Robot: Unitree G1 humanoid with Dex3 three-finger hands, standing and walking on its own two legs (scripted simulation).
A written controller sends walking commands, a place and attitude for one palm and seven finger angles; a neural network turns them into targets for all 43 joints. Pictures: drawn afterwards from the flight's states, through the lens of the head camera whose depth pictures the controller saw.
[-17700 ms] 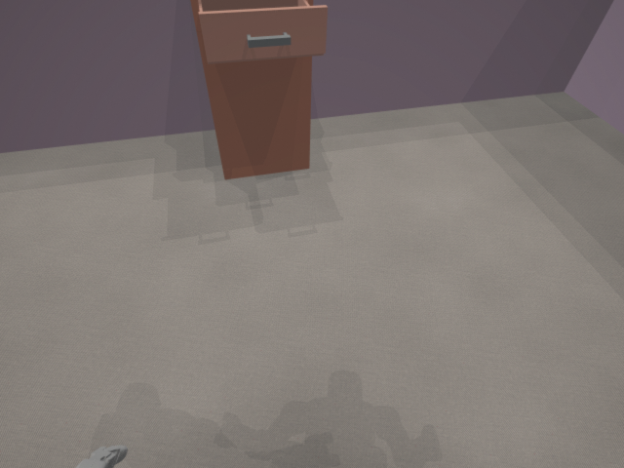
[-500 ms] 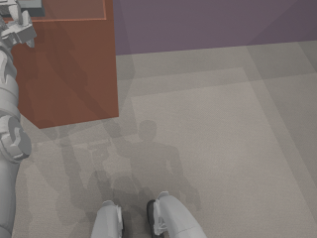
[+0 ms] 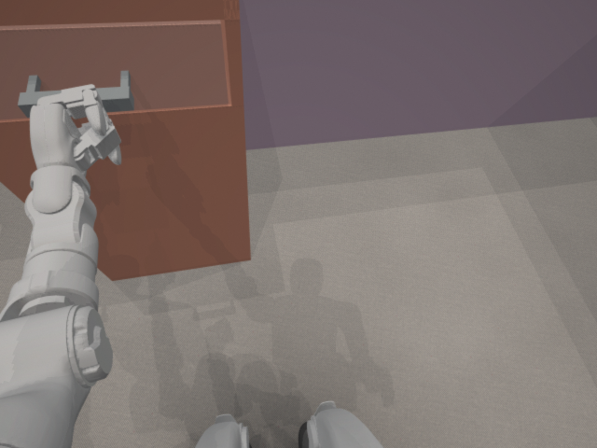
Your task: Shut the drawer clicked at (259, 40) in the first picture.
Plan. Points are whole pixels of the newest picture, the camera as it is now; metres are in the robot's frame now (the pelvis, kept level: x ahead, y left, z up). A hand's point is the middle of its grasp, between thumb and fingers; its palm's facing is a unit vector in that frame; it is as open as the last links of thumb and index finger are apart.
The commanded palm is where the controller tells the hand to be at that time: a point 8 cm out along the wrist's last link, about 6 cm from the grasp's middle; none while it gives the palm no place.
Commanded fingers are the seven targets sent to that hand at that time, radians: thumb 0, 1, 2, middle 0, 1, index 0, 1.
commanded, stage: draw the hand back to the body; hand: left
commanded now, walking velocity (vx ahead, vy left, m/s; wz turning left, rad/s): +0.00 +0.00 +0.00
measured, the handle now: (80, 91) +0.59 +0.25 +0.07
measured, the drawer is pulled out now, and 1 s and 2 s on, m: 0.00 0.00 0.00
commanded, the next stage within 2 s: step back with the hand held close in 1.28 s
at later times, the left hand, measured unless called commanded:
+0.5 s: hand (37, 233) +0.34 +0.22 +0.14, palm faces +0.17 -0.97 -0.15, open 3.3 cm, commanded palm +0.29 +0.27 +0.16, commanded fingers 0.00 0.90 0.90 -1.40 -1.60 -1.40 -1.60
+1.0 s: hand out of the picture +0.20 +0.23 +0.20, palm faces +0.40 -0.86 -0.33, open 3.3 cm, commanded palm +0.14 +0.27 +0.23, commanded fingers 0.00 0.90 0.90 -1.40 -1.60 -1.40 -1.60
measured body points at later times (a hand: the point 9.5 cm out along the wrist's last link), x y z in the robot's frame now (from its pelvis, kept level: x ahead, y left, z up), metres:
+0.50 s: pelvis +0.01 -0.01 +0.04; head +0.03 -0.01 +0.49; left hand +0.32 +0.27 +0.15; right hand +0.18 -0.24 -0.05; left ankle -0.02 +0.08 -0.68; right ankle +0.00 -0.11 -0.68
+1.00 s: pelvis +0.00 -0.02 +0.06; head -0.02 -0.04 +0.51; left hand +0.17 +0.27 +0.22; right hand +0.19 -0.23 -0.02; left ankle -0.02 +0.08 -0.68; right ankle +0.00 -0.11 -0.68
